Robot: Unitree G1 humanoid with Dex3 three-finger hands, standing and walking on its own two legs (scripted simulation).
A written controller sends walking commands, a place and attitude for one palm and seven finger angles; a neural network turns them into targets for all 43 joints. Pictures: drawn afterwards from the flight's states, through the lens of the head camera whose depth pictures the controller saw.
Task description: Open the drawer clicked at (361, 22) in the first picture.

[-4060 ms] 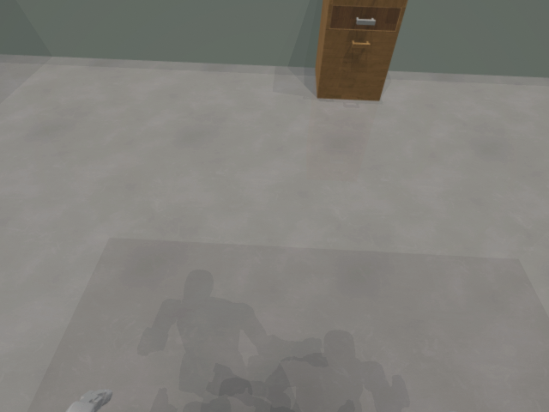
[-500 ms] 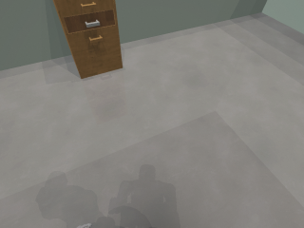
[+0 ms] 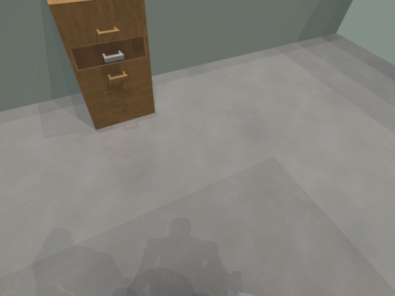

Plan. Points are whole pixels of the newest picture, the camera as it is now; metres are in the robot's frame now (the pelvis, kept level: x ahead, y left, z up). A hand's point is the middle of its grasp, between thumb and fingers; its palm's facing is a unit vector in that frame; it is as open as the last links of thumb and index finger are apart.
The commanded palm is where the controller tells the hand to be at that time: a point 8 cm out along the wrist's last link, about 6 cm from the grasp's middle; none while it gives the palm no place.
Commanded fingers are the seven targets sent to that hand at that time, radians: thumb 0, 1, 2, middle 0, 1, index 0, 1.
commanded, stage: walk to a spot facing it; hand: left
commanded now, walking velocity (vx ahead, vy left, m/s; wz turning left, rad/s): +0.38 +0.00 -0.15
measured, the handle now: (113, 55) +1.27 +0.53 -0.24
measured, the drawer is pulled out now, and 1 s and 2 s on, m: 0.00 0.00 0.00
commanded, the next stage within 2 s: turn to face it in 1.30 s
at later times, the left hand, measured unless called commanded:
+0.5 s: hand (155, 233) +0.29 +0.12 -0.16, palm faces +0.01 -0.97 -0.23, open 7.2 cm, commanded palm none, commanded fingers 0.00 0.90 0.90 -0.20 -0.30 -0.20 -0.30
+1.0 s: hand (143, 182) +0.45 +0.19 -0.18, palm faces +0.01 -0.99 -0.16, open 7.4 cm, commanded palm none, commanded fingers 0.00 0.90 0.90 -0.20 -0.30 -0.20 -0.30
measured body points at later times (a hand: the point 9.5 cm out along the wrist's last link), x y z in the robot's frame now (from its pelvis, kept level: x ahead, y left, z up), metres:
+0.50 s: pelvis +0.23 -0.06 +0.00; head +0.24 -0.08 +0.45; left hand +0.29 +0.17 -0.14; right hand +0.22 -0.29 -0.17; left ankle +0.22 +0.08 -0.65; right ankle +0.25 -0.14 -0.74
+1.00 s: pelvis +0.44 +0.01 +0.01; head +0.45 +0.03 +0.45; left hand +0.45 +0.24 -0.16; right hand +0.49 -0.24 -0.13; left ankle +0.46 +0.08 -0.74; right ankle +0.43 -0.14 -0.64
